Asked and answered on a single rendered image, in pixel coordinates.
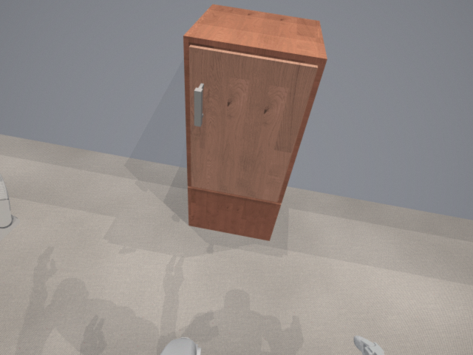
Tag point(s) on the robot right hand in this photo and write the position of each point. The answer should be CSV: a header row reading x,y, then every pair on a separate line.
x,y
367,347

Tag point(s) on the robot left thigh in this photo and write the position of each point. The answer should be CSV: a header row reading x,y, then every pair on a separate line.
x,y
181,347

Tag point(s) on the robot left hand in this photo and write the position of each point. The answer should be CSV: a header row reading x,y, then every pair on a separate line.
x,y
7,221

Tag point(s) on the cupboard door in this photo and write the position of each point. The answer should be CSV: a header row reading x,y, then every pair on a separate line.
x,y
253,107

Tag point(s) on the handle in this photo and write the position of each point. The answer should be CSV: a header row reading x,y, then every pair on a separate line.
x,y
198,105

